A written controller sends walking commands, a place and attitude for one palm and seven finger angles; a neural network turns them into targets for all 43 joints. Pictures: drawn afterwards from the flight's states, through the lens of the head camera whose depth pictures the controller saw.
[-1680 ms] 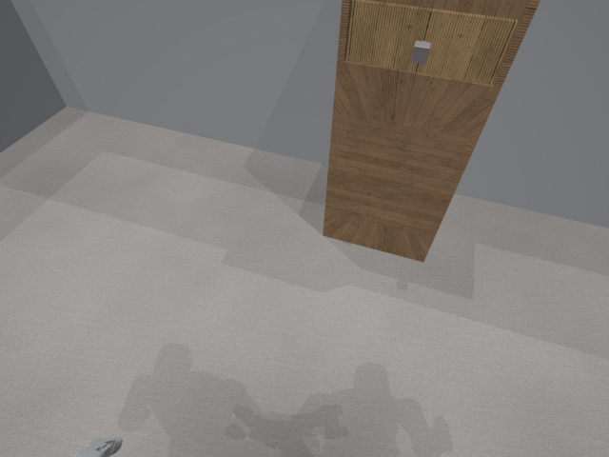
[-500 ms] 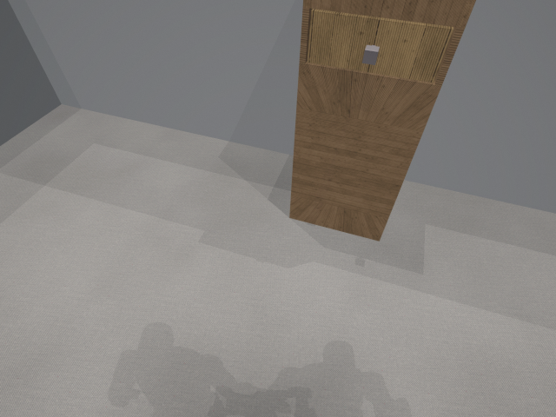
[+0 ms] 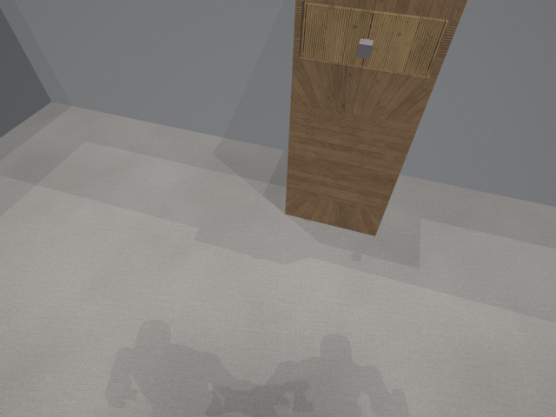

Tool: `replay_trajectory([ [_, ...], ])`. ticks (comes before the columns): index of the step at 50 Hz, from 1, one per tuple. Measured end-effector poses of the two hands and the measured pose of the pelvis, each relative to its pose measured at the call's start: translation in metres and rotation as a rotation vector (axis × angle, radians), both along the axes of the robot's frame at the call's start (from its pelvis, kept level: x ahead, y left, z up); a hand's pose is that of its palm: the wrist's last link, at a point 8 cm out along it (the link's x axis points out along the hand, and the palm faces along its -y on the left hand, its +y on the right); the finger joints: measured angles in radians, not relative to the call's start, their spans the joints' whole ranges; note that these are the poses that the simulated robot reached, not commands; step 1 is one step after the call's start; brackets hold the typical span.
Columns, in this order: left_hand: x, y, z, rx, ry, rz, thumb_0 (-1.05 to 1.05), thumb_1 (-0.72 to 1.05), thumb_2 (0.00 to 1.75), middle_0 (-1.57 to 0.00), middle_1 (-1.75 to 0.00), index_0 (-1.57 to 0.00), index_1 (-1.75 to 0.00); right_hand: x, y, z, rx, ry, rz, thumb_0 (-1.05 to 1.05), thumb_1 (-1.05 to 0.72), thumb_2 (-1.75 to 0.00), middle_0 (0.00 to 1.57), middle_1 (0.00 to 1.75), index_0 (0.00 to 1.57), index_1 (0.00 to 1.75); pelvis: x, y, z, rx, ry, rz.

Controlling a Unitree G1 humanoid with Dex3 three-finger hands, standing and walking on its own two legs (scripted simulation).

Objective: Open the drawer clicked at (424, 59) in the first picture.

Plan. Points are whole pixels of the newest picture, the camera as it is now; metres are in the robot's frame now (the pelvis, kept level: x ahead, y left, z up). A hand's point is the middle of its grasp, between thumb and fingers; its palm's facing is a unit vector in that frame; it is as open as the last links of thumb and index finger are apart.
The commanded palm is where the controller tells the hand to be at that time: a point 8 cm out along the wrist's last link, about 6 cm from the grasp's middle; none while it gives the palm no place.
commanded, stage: walk to a spot facing it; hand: left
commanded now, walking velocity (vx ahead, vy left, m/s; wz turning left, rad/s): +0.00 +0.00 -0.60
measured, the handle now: (365, 46) +1.04 -0.17 +0.07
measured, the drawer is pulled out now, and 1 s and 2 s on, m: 0.00 0.00 0.00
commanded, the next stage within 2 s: none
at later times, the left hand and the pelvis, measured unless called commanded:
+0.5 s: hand out of the picture +0.05 +0.16 -0.16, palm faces -0.17 -0.96 -0.21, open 7.3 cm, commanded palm none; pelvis -0.01 -0.02 +0.00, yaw -14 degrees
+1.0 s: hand (217, 331) +0.30 +0.14 -0.17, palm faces -0.50 -0.85 -0.18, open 7.4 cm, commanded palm none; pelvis +0.11 +0.01 +0.00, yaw -33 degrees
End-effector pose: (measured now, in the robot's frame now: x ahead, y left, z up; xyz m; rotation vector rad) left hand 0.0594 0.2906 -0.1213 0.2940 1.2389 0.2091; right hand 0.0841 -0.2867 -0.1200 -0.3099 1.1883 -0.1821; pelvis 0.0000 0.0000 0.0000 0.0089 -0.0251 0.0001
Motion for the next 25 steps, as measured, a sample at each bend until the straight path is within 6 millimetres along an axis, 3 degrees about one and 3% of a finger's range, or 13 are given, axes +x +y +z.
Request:
replay_trajectory([
  [8, -0.002, -0.032, -0.018, -0.046, 0.050, -0.062, 0.00, 0.91, 0.90, -0.20, -0.30, -0.20, -0.29, -0.028, 0.014, -0.023, 0.074, -0.022, -0.099, 0.00, -0.90, -0.90, 0.20, 0.29, 0.20, 0.30, -0.011, -0.008, -0.014, 0.031, 0.003, -0.096],
  [14, -0.007, -0.066, -0.025, -0.060, 0.041, -0.097, 0.00, 0.91, 0.90, -0.20, -0.30, -0.20, -0.29, -0.058, 0.007, -0.050, 0.130, 0.021, -0.174, 0.01, -0.90, -0.90, 0.20, 0.30, 0.20, 0.30, -0.018, -0.024, -0.027, 0.019, -0.001, -0.146],
  [20, -0.016, -0.087, -0.014, -0.096, 0.081, -0.112, 0.00, 0.91, 0.90, -0.20, -0.30, -0.21, -0.30, -0.078, 0.002, -0.034, 0.136, 0.047, -0.219, 0.01, -0.90, -0.90, 0.20, 0.29, 0.20, 0.30, -0.019, -0.028, -0.009, 0.018, 0.027, -0.196],
  [25, -0.008, -0.086, -0.008, -0.115, 0.093, -0.148, 0.00, 0.90, 0.90, -0.20, -0.30, -0.21, -0.30, -0.083, -0.004, -0.017, 0.110, 0.023, -0.268, 0.01, -0.90, -0.90, 0.20, 0.29, 0.20, 0.30, -0.009, -0.025, 0.000, 0.024, 0.054, -0.249],
])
